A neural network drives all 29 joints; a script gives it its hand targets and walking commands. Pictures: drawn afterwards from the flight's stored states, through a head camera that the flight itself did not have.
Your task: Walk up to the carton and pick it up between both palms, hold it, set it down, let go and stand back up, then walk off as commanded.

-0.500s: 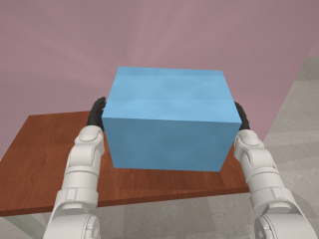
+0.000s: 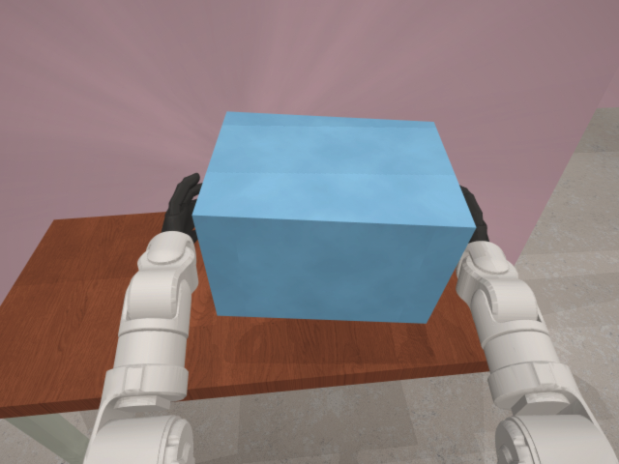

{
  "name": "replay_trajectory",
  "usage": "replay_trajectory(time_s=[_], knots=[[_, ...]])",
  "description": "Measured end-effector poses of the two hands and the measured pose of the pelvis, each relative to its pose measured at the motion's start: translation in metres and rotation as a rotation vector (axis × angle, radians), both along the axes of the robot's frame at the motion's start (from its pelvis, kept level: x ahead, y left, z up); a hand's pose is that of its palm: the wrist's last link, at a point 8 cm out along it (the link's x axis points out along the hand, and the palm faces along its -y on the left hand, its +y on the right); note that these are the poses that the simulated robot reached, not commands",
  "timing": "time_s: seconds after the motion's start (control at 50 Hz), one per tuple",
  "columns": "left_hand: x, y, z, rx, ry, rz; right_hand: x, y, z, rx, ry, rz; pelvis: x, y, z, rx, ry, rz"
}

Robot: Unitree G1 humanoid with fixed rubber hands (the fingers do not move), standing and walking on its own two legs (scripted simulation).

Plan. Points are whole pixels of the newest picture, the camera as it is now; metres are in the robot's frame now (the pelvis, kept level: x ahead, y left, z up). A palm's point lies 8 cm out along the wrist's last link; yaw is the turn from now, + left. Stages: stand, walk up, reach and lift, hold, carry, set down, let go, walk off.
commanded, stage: hold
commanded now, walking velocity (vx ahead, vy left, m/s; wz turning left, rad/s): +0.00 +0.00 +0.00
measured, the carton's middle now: (326, 217) +0.40 -0.03 +0.14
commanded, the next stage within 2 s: set down in 1.30 s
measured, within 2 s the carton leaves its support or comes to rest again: neither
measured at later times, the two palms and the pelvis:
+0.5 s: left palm (172, 234) +0.36 +0.16 +0.17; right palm (471, 238) +0.34 -0.21 +0.14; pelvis +0.00 +0.00 +0.00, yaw +0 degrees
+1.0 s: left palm (164, 237) +0.36 +0.17 +0.17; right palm (470, 232) +0.34 -0.20 +0.16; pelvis -0.01 +0.00 +0.00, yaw +0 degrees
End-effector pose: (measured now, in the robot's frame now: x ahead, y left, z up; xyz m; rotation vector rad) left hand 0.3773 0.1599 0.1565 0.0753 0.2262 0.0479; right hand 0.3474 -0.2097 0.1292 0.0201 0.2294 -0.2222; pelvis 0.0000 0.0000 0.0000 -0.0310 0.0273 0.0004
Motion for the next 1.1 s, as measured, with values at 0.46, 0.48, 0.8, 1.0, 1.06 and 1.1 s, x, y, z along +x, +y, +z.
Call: replay_trajectory(time_s=[0.46, 0.48, 0.8, 1.0, 1.06, 1.1], knots=[[-0.012, 0.004, 0.012, -0.005, -0.007, 0.018, -0.005, 0.003, 0.014, 0.021, -0.011, 0.01, -0.004, 0.0, 0.0, 0.0, -0.006, 0.0], [-0.012, 0.004, 0.013, -0.005, -0.007, 0.018, -0.006, 0.004, 0.015, 0.022, -0.011, 0.011, -0.004, 0.0, 0.0, 0.0, -0.007, 0.0], [-0.022, 0.009, 0.018, -0.017, -0.012, 0.037, -0.008, 0.008, 0.025, 0.022, -0.019, 0.027, -0.009, -0.001, 0.0, 0.001, -0.014, 0.0], [-0.022, 0.011, 0.017, -0.02, -0.01, 0.04, -0.007, 0.009, 0.027, 0.022, -0.018, 0.03, -0.009, -0.001, 0.0, 0.001, -0.014, 0.0], [-0.022, 0.011, 0.018, -0.019, -0.01, 0.04, -0.007, 0.009, 0.027, 0.022, -0.018, 0.03, -0.009, -0.001, 0.0, 0.001, -0.014, 0.0], [-0.022, 0.011, 0.017, -0.019, -0.009, 0.04, -0.007, 0.009, 0.027, 0.022, -0.018, 0.03, -0.009, -0.001, 0.0, 0.001, -0.014, 0.0]])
